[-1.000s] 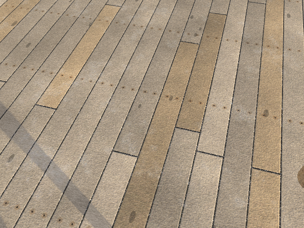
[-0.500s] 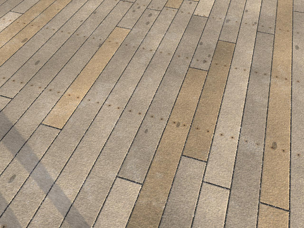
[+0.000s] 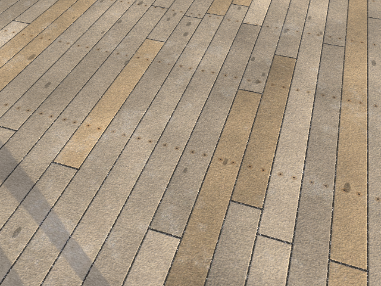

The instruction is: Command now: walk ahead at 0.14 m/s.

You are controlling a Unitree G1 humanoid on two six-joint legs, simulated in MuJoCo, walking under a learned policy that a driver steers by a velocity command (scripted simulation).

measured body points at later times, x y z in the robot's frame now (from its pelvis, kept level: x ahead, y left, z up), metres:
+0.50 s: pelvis +0.15 -0.04 +0.00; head +0.17 -0.04 +0.45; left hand +0.05 +0.19 -0.14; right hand +0.32 -0.27 -0.12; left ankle +0.29 +0.14 -0.67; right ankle +0.04 -0.13 -0.74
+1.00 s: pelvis +0.43 +0.05 +0.01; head +0.46 +0.07 +0.46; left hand +0.53 +0.37 -0.09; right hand +0.58 -0.19 -0.11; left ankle +0.39 +0.10 -0.74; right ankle +0.67 -0.08 -0.67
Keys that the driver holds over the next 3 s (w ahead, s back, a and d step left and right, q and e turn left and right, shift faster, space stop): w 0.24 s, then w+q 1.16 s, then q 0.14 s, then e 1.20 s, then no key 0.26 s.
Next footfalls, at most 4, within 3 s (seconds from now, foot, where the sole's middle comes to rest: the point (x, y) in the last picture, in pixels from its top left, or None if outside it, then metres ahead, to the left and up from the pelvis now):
0.68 left None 0.43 0.11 -0.77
1.18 right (190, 222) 0.77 0.03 -0.77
1.66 left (100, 214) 0.80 0.39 -0.77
2.12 right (160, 193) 0.91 0.16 -0.77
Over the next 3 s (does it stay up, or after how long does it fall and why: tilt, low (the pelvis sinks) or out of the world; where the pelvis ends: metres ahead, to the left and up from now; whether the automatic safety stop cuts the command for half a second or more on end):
stays up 0.83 0.23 0.00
